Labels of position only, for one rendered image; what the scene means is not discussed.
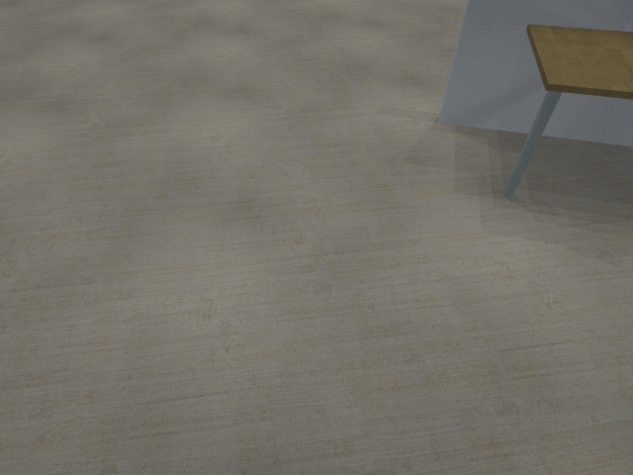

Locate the table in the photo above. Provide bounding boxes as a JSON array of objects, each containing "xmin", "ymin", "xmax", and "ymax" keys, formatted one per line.
[{"xmin": 502, "ymin": 24, "xmax": 633, "ymax": 198}]

